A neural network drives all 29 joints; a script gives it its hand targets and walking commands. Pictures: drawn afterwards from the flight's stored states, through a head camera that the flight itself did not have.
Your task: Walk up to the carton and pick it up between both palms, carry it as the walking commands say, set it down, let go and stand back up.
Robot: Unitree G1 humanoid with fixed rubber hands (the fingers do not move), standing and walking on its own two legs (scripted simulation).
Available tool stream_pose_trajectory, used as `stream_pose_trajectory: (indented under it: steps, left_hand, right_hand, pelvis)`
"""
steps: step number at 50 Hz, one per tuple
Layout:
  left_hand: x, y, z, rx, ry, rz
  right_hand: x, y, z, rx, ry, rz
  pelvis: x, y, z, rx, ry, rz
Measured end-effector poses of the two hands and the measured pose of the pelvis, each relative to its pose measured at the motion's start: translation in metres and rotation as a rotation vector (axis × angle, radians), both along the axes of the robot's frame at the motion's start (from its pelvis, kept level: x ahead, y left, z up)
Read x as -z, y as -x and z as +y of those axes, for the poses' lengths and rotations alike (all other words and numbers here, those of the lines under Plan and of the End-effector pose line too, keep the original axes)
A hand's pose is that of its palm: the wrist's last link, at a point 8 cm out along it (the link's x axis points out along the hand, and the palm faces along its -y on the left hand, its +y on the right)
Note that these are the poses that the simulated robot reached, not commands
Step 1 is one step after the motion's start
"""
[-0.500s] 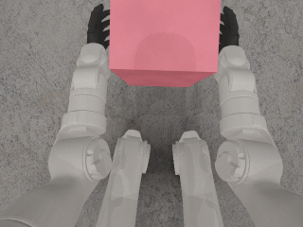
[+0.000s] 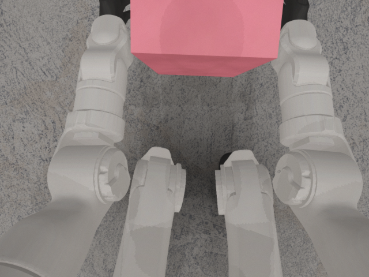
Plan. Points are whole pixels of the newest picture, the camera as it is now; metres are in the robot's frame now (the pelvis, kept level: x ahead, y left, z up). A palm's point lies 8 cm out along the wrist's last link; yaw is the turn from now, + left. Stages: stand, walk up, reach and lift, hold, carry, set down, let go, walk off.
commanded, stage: set down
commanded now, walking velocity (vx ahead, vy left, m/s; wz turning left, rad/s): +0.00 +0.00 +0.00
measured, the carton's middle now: (201, 12) +0.57 -0.01 -0.22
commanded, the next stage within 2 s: none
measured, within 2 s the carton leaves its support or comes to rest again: rests again in 0.84 s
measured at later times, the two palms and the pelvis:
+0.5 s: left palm (117, 20) +0.53 +0.14 -0.16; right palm (289, 25) +0.53 -0.15 -0.16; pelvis +0.00 +0.00 -0.01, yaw +0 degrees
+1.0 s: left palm (118, 25) +0.53 +0.14 -0.18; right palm (281, 31) +0.53 -0.15 -0.18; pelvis +0.00 +0.00 -0.02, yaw +0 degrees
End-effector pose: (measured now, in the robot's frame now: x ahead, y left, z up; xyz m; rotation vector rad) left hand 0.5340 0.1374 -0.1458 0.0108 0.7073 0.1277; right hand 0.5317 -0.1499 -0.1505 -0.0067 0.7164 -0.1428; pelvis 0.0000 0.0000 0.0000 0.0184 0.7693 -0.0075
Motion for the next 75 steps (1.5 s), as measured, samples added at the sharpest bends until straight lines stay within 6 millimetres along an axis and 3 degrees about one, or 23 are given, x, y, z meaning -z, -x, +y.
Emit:
stream_pose_trajectory:
  steps: [8, 26, 44, 75]
  left_hand:
    - [0.001, -0.004, 0.003, -0.001, 0.002, -0.009]
    - [0.011, 0.002, -0.001, 0.014, -0.011, 0.024]
    - [0.031, 0.003, 0.001, 0.015, -0.013, 0.041]
    - [0.036, 0.006, 0.006, 0.034, -0.008, 0.030]
  right_hand:
    - [-0.001, -0.006, 0.003, -0.001, 0.004, -0.008]
    - [0.010, 0.003, -0.001, -0.009, 0.012, 0.025]
    - [0.032, 0.005, 0.001, -0.013, 0.010, 0.048]
    - [0.034, 0.007, 0.002, -0.040, -0.008, 0.029]
  pelvis:
    - [0.006, -0.003, 0.001, -0.002, 0.009, -0.005]
    - [0.011, 0.002, 0.002, -0.005, 0.007, -0.038]
    - [0.017, -0.004, 0.001, -0.008, 0.009, -0.049]
    - [0.025, 0.002, 0.001, -0.013, 0.011, -0.090]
